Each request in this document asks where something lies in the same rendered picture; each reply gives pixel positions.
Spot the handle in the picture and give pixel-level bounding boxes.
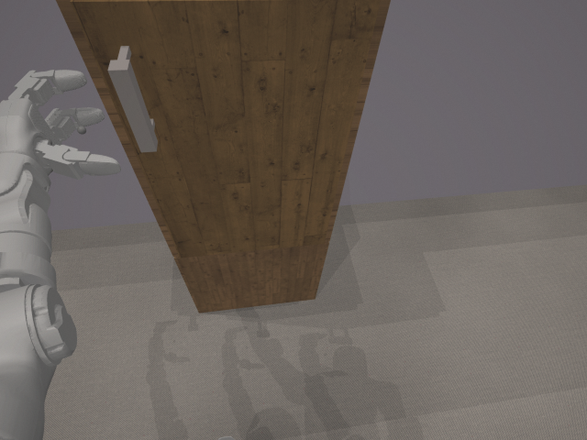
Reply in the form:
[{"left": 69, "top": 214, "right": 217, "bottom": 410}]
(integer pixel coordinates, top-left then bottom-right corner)
[{"left": 108, "top": 46, "right": 158, "bottom": 152}]

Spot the robot left forearm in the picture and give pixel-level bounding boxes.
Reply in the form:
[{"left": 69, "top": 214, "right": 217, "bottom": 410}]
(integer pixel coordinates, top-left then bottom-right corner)
[{"left": 0, "top": 152, "right": 57, "bottom": 292}]

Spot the cupboard door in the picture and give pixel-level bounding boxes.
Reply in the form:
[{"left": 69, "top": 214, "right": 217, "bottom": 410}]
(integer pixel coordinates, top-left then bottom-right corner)
[{"left": 70, "top": 0, "right": 381, "bottom": 258}]

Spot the robot left hand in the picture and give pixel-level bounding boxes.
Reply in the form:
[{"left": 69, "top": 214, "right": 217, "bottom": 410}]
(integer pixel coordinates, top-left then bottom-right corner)
[{"left": 0, "top": 70, "right": 121, "bottom": 180}]

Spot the robot left upper arm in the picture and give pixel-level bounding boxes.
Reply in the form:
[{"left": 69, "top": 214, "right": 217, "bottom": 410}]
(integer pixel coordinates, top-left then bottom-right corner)
[{"left": 0, "top": 284, "right": 77, "bottom": 440}]

